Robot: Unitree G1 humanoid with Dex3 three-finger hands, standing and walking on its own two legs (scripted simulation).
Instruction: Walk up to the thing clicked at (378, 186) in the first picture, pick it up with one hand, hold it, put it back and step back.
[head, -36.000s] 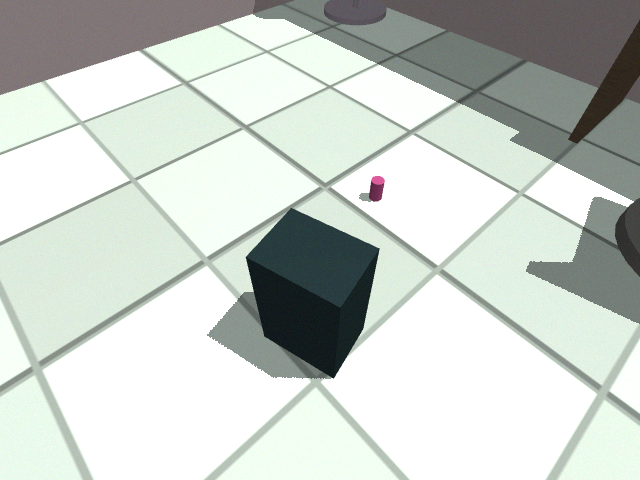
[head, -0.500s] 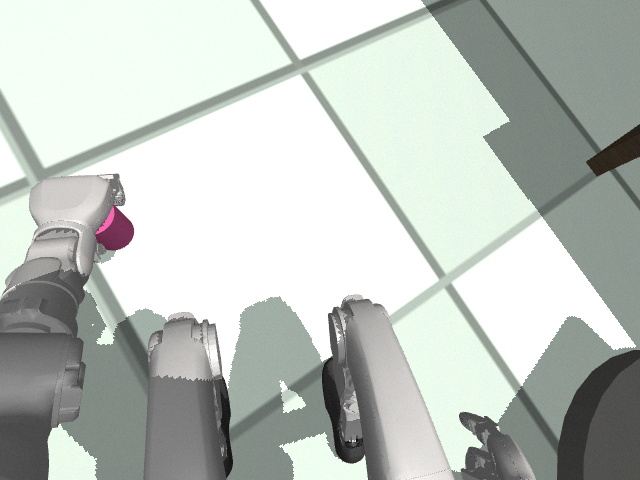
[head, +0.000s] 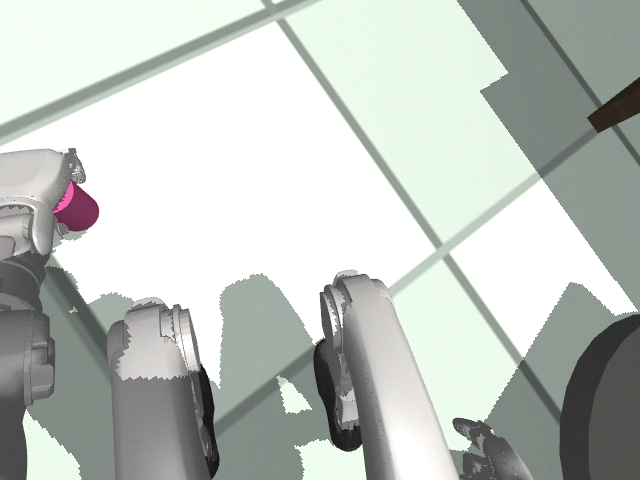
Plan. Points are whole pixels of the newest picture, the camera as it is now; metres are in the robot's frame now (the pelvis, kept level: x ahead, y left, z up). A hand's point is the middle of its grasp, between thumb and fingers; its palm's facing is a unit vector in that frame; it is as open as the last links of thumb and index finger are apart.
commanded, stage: crouch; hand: left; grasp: from above
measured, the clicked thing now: (63, 202) +0.47 +0.28 -0.21
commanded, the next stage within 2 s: lower in 0.24 s
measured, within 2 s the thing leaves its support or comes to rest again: rests again in 1.34 s
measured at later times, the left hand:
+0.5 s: hand (58, 208) +0.46 +0.29 -0.21, palm faces -0.48 -0.05 -0.87, open 9.0 cm
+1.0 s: hand (72, 214) +0.47 +0.29 -0.27, palm faces -0.48 -0.06 -0.87, open 9.0 cm
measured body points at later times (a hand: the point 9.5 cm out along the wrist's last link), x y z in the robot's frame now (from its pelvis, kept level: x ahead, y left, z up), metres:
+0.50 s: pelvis +0.00 +0.00 -0.04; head +0.25 +0.06 +0.33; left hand +0.48 +0.29 -0.16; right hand +0.04 -0.28 -0.15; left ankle +0.08 +0.13 -0.35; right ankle +0.09 -0.13 -0.35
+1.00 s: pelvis +0.00 +0.00 -0.07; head +0.27 +0.07 +0.29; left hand +0.49 +0.29 -0.22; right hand +0.04 -0.27 -0.17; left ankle +0.08 +0.13 -0.35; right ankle +0.09 -0.13 -0.35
